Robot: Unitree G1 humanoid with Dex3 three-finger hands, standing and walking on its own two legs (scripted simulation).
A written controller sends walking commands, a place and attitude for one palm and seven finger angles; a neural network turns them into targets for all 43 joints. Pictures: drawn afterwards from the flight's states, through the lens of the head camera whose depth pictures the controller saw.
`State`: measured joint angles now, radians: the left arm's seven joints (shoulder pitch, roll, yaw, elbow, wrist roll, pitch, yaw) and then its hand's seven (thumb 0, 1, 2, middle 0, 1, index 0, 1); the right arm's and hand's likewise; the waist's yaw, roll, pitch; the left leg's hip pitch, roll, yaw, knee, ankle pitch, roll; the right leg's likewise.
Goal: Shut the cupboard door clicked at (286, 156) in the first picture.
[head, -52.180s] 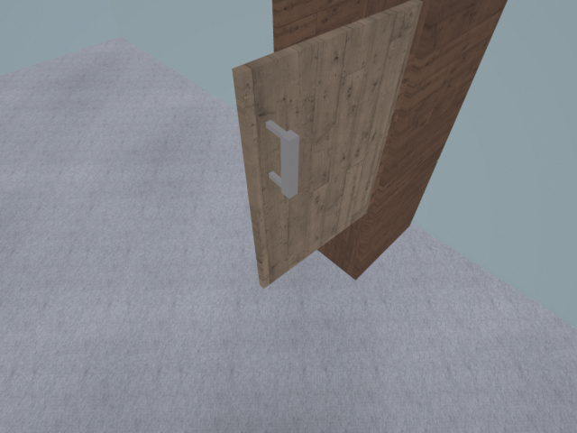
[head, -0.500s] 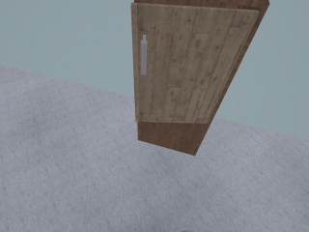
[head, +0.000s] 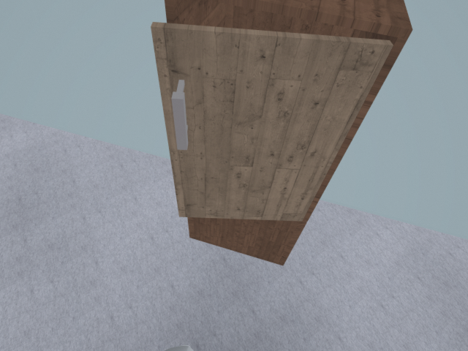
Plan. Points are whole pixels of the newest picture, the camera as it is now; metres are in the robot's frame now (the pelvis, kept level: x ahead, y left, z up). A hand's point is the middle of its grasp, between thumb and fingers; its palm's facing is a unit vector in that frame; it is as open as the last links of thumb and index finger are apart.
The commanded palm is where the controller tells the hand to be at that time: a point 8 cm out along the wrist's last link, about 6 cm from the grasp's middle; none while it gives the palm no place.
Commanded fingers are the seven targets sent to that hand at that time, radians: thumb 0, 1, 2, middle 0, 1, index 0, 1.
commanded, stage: come to a stop and stand still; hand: left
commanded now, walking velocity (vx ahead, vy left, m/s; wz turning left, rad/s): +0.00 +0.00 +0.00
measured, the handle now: (181, 116) +0.51 +0.14 +0.11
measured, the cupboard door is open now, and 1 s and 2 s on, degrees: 16 16 16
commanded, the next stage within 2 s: look again from close up in 1.10 s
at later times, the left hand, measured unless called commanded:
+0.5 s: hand out of the picture +0.12 +0.15 -0.15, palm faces +0.05 -0.97 -0.25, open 7.3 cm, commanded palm none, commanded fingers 0.00 0.90 0.90 -0.20 -0.30 -0.20 -0.30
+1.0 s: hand out of the picture +0.06 +0.16 -0.15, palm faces -0.01 -0.97 -0.23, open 7.3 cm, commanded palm none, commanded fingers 0.00 0.90 0.90 -0.20 -0.30 -0.20 -0.30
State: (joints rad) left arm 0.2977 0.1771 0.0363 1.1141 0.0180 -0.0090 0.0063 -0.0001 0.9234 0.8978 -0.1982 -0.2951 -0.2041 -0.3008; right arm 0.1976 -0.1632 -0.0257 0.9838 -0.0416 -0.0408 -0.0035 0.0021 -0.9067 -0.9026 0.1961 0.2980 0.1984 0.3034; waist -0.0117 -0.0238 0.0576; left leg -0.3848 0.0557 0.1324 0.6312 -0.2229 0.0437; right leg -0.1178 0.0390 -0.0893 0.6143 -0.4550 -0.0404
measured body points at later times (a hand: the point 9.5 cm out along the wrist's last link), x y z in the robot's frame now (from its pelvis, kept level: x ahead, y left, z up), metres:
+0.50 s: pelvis +0.07 -0.04 +0.02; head +0.13 -0.05 +0.46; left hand +0.12 +0.20 -0.13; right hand +0.15 -0.29 -0.14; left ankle +0.02 +0.08 -0.66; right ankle +0.07 -0.17 -0.72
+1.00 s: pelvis +0.04 -0.02 +0.02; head +0.06 -0.03 +0.47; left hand +0.06 +0.21 -0.13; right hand +0.08 -0.25 -0.14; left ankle +0.05 +0.10 -0.72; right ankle +0.01 -0.13 -0.72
